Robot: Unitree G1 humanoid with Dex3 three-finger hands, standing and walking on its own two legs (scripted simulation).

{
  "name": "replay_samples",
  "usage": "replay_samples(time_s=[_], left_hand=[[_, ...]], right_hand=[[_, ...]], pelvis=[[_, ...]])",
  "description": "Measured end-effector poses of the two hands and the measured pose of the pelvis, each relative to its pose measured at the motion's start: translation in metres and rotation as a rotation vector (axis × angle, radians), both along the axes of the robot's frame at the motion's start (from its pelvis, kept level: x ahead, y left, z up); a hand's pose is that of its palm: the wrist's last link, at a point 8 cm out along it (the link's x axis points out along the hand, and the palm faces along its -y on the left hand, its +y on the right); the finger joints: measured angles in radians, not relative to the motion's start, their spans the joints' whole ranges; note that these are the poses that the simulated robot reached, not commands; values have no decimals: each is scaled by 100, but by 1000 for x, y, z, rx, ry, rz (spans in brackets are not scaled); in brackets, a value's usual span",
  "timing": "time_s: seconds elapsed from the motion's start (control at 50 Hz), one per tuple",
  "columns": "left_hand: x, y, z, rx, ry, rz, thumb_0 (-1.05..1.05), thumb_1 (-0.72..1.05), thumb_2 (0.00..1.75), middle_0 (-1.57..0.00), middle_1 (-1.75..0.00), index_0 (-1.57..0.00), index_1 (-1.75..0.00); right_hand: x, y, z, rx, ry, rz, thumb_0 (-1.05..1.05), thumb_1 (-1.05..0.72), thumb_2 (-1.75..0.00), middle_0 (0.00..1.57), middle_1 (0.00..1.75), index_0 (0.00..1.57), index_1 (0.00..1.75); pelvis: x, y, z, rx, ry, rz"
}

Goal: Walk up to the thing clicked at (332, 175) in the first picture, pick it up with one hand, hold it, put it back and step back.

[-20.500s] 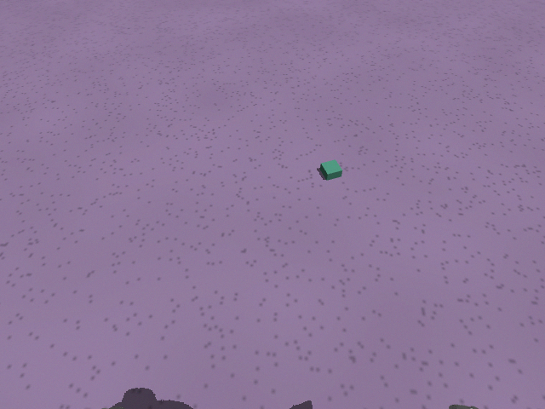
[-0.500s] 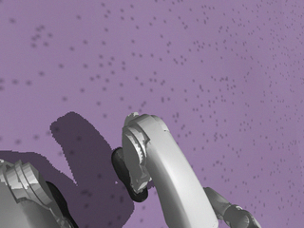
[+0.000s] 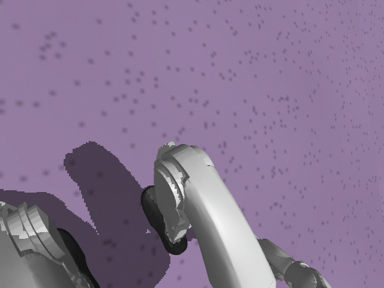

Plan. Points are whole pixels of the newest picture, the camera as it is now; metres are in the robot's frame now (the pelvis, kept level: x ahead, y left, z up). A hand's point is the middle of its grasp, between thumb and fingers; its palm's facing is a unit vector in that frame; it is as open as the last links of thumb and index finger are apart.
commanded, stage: settle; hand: left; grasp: from above
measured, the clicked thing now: out of the picture +0.46 +0.32 -0.29
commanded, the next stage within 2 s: lift in 0.74 s
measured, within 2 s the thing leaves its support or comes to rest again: leaves its support in 0.18 s
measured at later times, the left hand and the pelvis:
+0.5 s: hand out of the picture +0.45 +0.34 -0.19, palm faces -0.39 -0.11 -0.92, open 11.1 cm; pelvis +0.00 +0.00 +0.00, yaw +3 degrees
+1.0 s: hand out of the picture +0.44 +0.33 -0.12, palm faces -0.44 -0.12 -0.89, open 11.0 cm; pelvis -0.01 -0.01 +0.02, yaw +7 degrees
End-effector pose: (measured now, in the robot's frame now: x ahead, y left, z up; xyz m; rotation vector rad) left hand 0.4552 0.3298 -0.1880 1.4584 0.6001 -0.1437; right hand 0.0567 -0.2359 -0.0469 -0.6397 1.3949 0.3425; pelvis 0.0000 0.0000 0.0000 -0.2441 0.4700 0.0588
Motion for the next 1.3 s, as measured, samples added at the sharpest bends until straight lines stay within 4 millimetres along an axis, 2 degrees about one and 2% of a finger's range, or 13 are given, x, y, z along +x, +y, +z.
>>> replay_samples(time_s=[0.26, 0.56, 0.76, 0.94, 1.06, 1.18, 1.3], left_hand=[[4, 2, 13, -10, -29, 1, 0, -12, 52, -65, -49, -63, -52], [-5, 7, 70, 32, -50, 4, 0, -10, 40, -72, -40, -70, -43], [-5, 5, 100, 32, -3, -6, 0, -11, 39, -74, -36, -73, -40], [-6, 5, 118, 22, -8, -12, 0, -11, 41, -74, -35, -73, -38], [-17, 7, 133, 5, 10, 6, 0, -9, 40, -73, -35, -71, -38], [-35, 10, 157, 0, 20, -9, 0, -9, 39, -73, -34, -71, -37], [-57, 15, 191, -4, 7, -9, 0, -9, 38, -74, -32, -73, -36]], right_hand=[[4, -3, -3, -16, -16, -35, 0, -92, -90, 20, 30, 21, 30], [33, -10, -23, 11, -112, -136, 0, -91, -90, 20, 30, 20, 30], [29, -15, -28, -13, -101, -198, 0, -91, -90, 20, 30, 20, 30], [13, -24, -19, -74, -56, -241, 0, -91, -90, 20, 30, 21, 30], [8, -28, -9, -97, -39, -277, 0, -90, -90, 20, 30, 21, 30], [14, -30, 3, -101, -55, -292, 0, -90, -90, 20, 30, 21, 30], [32, -28, 18, -89, -104, -298, 0, -90, -90, 20, 30, 21, 30]], pelvis=[[2, 0, -1, 4, 14, 6], [1, -1, 1, 43, 62, 33], [-3, -4, 9, 69, 76, 54], [-5, -7, 19, 78, 86, 67], [-7, -7, 32, 82, 98, 77], [-9, -7, 48, 86, 108, 91], [-11, -7, 70, 94, 122, 106]])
